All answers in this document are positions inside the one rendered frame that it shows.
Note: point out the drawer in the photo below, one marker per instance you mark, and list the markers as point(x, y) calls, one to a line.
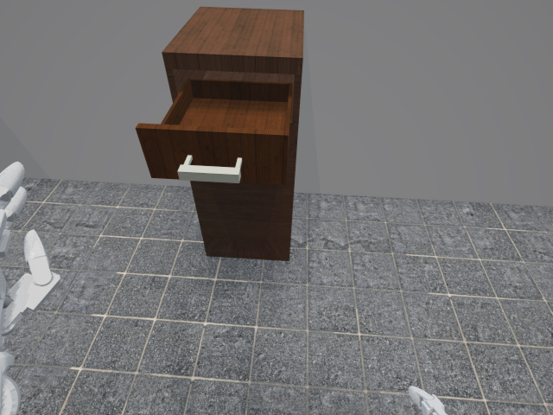
point(217, 121)

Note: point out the robot right hand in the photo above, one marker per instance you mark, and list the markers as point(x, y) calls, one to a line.
point(430, 405)

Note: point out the handle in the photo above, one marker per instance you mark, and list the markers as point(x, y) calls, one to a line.
point(187, 172)

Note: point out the robot left forearm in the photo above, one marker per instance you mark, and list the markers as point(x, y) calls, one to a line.
point(10, 397)

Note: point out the cabinet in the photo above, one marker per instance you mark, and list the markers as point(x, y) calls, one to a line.
point(242, 220)

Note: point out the robot left hand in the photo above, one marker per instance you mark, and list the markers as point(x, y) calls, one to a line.
point(31, 291)

